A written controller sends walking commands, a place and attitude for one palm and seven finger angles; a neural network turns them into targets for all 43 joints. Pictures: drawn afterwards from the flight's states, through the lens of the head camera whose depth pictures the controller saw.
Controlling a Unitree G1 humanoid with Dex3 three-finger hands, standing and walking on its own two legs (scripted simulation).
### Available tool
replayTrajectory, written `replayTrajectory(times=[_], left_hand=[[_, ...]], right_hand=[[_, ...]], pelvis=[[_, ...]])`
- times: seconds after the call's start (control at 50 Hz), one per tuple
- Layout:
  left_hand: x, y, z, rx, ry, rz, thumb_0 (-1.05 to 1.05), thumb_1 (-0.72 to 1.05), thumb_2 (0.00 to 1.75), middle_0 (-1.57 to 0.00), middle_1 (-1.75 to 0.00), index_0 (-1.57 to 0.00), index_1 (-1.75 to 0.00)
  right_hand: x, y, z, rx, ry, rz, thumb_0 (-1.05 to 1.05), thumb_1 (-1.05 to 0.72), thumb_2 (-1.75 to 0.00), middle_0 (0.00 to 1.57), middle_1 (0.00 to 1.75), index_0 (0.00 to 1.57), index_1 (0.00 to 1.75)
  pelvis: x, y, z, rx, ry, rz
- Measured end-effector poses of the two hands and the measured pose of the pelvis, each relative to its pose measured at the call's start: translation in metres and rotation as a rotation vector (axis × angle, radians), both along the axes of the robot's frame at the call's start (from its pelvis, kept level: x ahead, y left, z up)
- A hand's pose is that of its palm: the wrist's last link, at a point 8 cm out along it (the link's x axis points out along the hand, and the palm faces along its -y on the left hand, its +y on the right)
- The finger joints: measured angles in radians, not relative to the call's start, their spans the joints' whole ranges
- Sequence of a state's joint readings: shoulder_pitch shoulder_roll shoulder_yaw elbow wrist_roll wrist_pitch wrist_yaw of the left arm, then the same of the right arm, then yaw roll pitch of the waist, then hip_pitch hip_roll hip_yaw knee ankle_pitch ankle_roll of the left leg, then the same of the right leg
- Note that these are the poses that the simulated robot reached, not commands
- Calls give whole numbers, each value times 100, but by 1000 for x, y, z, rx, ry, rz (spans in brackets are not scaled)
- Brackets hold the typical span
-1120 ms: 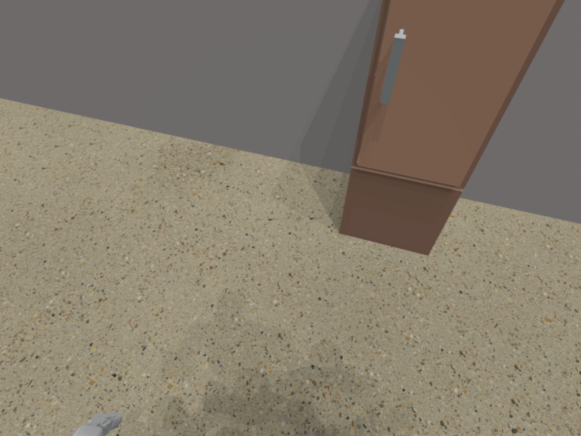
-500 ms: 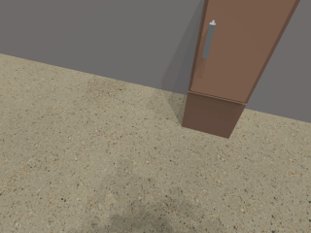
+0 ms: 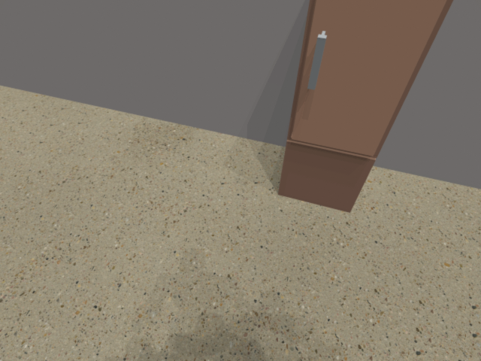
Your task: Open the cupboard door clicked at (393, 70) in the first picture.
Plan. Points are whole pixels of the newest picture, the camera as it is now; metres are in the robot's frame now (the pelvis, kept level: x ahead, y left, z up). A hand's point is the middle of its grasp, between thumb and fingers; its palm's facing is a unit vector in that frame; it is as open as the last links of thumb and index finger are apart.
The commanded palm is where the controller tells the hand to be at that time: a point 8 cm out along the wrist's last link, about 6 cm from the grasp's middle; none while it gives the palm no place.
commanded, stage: look at it before walking up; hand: left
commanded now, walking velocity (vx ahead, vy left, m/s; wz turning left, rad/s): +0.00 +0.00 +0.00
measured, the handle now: (317, 60) +1.03 -0.21 +0.02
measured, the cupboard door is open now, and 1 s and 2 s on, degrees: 0 0 0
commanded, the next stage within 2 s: walk to a spot facing it in 0.42 s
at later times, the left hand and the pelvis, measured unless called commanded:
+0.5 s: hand out of the picture +0.09 +0.25 -0.15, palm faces -0.04 -0.94 -0.33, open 7.3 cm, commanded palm none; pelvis +0.01 +0.00 +0.00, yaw +0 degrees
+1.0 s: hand out of the picture +0.07 +0.17 -0.18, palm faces -0.18 -0.94 -0.28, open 7.3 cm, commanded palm none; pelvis -0.01 -0.03 -0.03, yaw -12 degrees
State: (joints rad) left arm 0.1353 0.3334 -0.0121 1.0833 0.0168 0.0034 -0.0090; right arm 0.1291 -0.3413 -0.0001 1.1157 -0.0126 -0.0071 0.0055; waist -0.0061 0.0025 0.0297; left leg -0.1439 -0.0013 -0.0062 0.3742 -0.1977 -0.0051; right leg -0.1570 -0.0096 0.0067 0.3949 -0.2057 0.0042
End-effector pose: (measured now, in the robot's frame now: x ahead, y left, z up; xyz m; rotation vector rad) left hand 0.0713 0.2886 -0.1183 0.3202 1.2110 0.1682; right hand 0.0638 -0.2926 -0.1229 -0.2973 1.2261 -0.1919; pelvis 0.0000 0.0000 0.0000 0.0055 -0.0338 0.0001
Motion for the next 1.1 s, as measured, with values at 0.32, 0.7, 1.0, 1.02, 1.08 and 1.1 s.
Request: replayTrajectory(times=[0.32,0.7,1.0,1.02,1.08,1.1], left_hand=[[0,1,-2,2,23,6,0,90,90,-21,-30,-21,-30],[14,-5,-7,-2,31,-16,0,90,90,-20,-30,-21,-30],[1,-75,-26,-44,75,-120,0,91,90,-20,-30,-21,-30],[-2,-78,-23,-46,80,-119,0,91,90,-20,-30,-21,-30],[-6,-86,-15,-56,102,-134,0,90,90,-20,-30,-21,-30],[-7,-88,-13,-58,109,-143,0,90,90,-21,-30,-21,-30]], right_hand=[[7,-1,1,-4,7,-2,1,-90,-89,20,30,21,30],[20,8,-2,2,-45,-38,1,-90,-89,20,30,21,30],[-58,6,-52,129,17,-236,1,-90,-89,20,30,21,30],[-61,5,-49,130,22,-244,1,-90,-89,20,30,21,30],[-67,0,-37,126,17,-268,1,-90,-89,20,30,21,30],[-69,-2,-33,122,9,-278,1,-90,-89,20,30,21,30]], pelvis=[[7,0,0,-1,7,-2],[10,1,-4,2,15,-56],[-13,-28,-27,22,7,-205],[-14,-29,-23,24,10,-212],[-17,-32,-13,35,25,-247],[-17,-32,-10,38,30,-258]])
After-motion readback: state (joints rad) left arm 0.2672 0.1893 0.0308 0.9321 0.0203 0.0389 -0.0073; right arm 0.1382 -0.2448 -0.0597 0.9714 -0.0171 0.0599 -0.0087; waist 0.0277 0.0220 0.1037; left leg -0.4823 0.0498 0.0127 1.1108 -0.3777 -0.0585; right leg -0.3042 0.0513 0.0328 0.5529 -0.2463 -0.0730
